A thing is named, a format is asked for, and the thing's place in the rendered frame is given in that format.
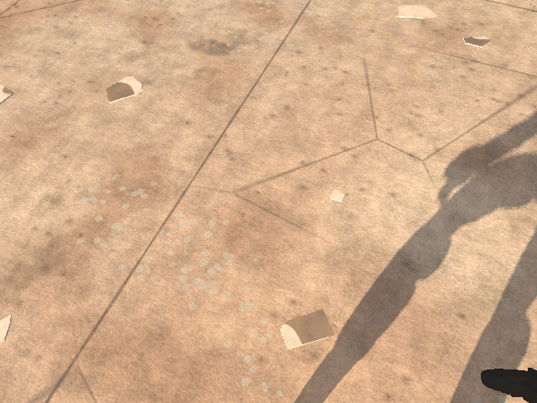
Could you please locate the right robot hand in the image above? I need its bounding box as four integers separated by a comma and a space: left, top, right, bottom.
481, 368, 537, 403

